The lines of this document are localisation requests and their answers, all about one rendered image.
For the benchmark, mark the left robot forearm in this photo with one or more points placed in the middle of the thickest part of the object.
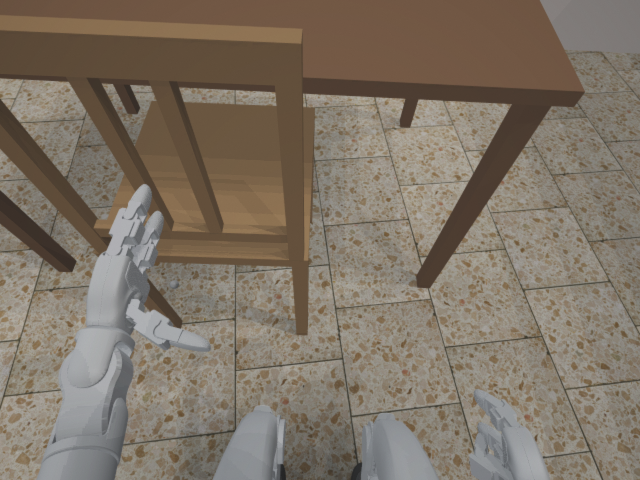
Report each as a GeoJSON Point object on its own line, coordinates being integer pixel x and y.
{"type": "Point", "coordinates": [87, 439]}

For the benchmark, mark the robot left hand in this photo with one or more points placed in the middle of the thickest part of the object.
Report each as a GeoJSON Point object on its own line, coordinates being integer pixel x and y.
{"type": "Point", "coordinates": [120, 273]}

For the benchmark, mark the chair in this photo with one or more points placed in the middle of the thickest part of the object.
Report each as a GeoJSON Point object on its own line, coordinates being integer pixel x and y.
{"type": "Point", "coordinates": [233, 182]}

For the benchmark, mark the table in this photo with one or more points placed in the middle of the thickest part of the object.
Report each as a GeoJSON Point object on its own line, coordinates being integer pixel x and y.
{"type": "Point", "coordinates": [487, 51]}

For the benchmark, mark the robot right hand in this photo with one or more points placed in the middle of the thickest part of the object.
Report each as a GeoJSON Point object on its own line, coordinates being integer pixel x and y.
{"type": "Point", "coordinates": [516, 453]}

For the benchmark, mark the robot right thigh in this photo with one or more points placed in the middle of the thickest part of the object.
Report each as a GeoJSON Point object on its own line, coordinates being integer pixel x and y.
{"type": "Point", "coordinates": [392, 451]}

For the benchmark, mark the robot left thigh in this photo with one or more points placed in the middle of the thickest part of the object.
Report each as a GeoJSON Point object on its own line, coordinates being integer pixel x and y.
{"type": "Point", "coordinates": [257, 445]}

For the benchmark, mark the robot thigh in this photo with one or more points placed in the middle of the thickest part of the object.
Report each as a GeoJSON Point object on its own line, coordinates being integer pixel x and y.
{"type": "Point", "coordinates": [392, 451]}
{"type": "Point", "coordinates": [257, 445]}

